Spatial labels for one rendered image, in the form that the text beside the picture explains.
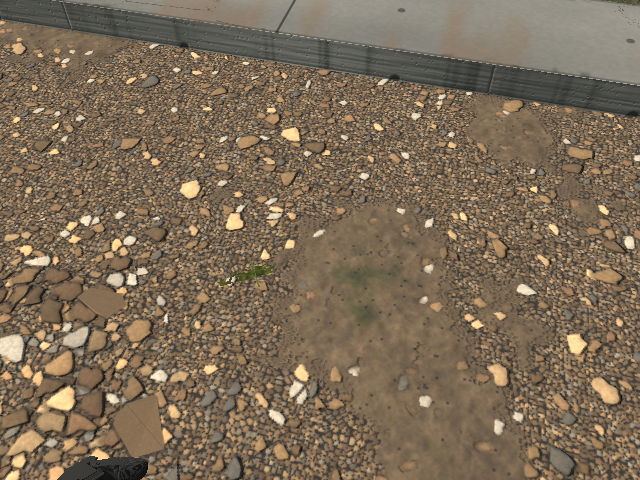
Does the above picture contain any left robot hand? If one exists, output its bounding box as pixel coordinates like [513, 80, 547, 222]
[57, 456, 148, 480]

